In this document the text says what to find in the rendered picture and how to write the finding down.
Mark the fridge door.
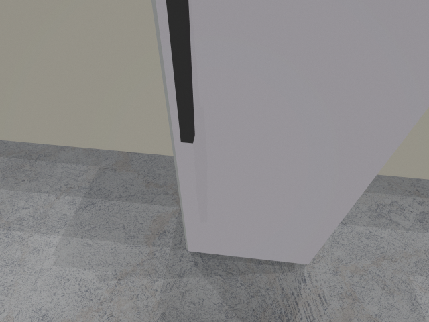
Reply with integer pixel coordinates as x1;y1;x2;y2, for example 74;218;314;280
156;0;429;264

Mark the handle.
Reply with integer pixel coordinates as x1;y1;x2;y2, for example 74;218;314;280
166;0;195;143

